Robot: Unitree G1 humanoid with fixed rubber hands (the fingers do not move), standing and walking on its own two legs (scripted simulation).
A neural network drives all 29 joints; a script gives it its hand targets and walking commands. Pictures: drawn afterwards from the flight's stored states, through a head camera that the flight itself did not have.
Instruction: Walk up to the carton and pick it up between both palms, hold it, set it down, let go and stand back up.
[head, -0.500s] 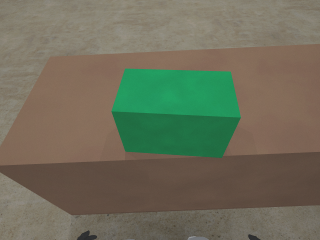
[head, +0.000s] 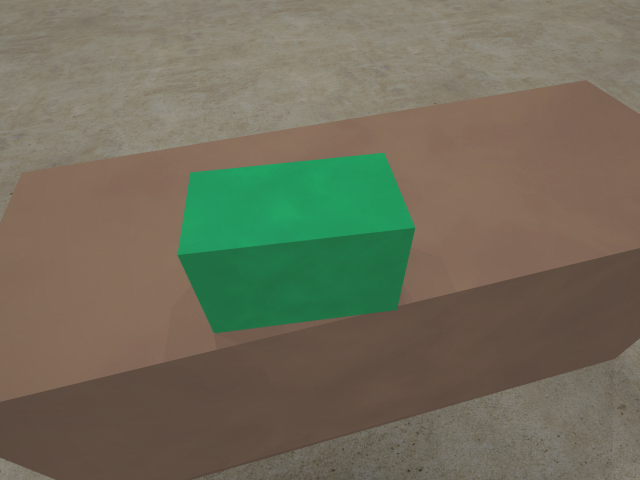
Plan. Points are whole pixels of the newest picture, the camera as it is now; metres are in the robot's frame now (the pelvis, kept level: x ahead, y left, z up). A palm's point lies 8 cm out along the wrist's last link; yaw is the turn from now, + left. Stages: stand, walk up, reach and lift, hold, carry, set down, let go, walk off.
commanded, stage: walk up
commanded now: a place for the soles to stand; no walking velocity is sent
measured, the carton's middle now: (298, 244) +0.47 +0.04 +0.01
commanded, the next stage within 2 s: reach and lift in 0.68 s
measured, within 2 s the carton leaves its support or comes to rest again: neither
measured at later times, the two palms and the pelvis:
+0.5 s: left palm out of the picture +0.09 +0.24 -0.12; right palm out of the picture +0.05 -0.26 -0.13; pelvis +0.01 +0.00 +0.00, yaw -4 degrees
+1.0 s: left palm (152, 468) +0.18 +0.23 -0.09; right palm (532, 467) +0.16 -0.26 -0.11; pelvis -0.02 +0.00 -0.02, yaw +3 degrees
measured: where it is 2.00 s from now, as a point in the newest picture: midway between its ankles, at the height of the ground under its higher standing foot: outside the picture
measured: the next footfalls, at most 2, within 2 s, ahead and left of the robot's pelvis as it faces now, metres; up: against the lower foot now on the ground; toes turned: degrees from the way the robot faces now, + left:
none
